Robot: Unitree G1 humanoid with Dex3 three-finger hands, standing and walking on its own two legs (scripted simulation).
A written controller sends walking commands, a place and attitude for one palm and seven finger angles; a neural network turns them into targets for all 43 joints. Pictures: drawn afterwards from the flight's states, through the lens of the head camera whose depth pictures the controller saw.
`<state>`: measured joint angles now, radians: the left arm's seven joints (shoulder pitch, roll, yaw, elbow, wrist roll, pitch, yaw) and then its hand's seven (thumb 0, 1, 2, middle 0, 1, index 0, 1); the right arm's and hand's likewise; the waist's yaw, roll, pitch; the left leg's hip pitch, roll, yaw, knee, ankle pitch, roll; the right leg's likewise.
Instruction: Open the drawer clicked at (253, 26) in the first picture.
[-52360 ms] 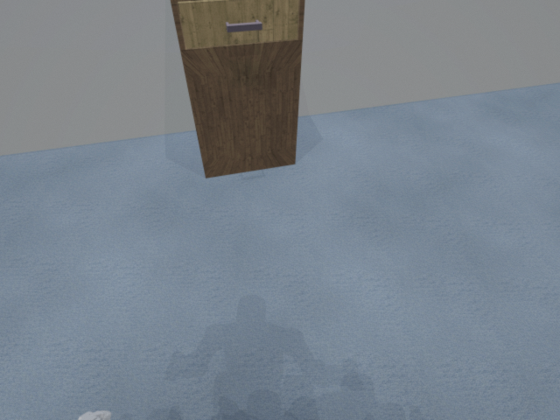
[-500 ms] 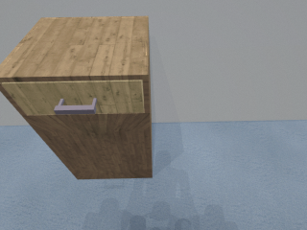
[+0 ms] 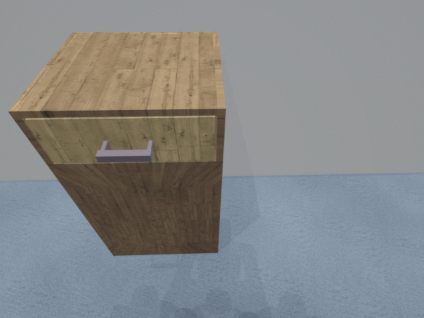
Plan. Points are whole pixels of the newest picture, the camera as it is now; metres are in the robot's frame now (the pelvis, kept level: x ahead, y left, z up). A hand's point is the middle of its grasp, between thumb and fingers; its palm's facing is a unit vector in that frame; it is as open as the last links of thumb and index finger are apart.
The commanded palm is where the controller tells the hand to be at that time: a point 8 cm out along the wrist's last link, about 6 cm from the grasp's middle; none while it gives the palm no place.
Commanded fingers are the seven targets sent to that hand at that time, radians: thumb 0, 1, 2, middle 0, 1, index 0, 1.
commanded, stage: raise the hand with hooked fingers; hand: left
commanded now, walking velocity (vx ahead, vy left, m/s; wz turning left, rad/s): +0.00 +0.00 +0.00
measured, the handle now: (126, 150) +0.50 +0.25 +0.00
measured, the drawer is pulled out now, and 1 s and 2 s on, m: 0.00 0.00 0.00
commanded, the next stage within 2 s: move the hooked fingers above the handle in 1.88 s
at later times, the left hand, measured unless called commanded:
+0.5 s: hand (105, 317) +0.14 +0.21 -0.06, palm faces +0.00 -0.08 -1.00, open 9.1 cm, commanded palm +0.15 +0.21 +0.01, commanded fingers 0.00 0.27 0.63 -0.25 -0.70 -0.25 -0.70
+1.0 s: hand (112, 240) +0.24 +0.20 +0.03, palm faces +0.09 -0.08 -0.99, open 12.1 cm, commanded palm +0.22 +0.20 +0.09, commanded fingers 0.00 -0.31 0.38 -0.29 -1.08 -0.29 -1.08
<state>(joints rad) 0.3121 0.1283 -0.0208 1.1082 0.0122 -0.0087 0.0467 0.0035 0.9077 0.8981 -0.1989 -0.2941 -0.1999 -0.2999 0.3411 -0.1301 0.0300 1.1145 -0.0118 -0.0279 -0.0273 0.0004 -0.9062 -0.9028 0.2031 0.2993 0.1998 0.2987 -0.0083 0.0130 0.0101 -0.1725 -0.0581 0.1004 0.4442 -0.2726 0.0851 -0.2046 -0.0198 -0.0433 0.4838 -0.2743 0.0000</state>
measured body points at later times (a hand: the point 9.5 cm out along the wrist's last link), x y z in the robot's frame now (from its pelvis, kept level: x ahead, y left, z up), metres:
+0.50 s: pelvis -0.01 -0.04 -0.04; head +0.01 -0.05 +0.41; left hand +0.14 +0.21 -0.01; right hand +0.28 -0.23 -0.08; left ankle -0.02 +0.06 -0.74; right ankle +0.00 -0.11 -0.74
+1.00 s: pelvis +0.00 -0.05 -0.01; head +0.02 -0.08 +0.43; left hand +0.23 +0.20 +0.09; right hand +0.17 -0.30 -0.13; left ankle -0.02 +0.07 -0.74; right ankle +0.00 -0.11 -0.74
